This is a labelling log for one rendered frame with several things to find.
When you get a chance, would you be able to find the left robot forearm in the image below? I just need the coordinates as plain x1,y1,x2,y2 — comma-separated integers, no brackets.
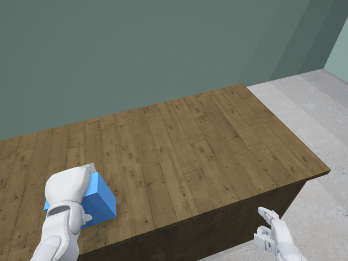
30,201,82,261

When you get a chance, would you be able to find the right robot forearm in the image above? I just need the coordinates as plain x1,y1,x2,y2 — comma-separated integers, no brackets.
275,243,308,261

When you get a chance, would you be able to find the sponge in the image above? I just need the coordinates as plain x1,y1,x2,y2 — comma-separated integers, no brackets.
44,172,116,229

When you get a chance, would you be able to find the table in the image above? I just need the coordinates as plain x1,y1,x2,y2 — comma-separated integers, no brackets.
0,83,331,261

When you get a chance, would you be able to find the robot left hand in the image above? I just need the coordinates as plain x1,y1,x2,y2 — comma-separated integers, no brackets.
45,163,96,226

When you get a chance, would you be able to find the robot right hand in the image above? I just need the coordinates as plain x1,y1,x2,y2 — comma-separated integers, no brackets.
254,207,295,255

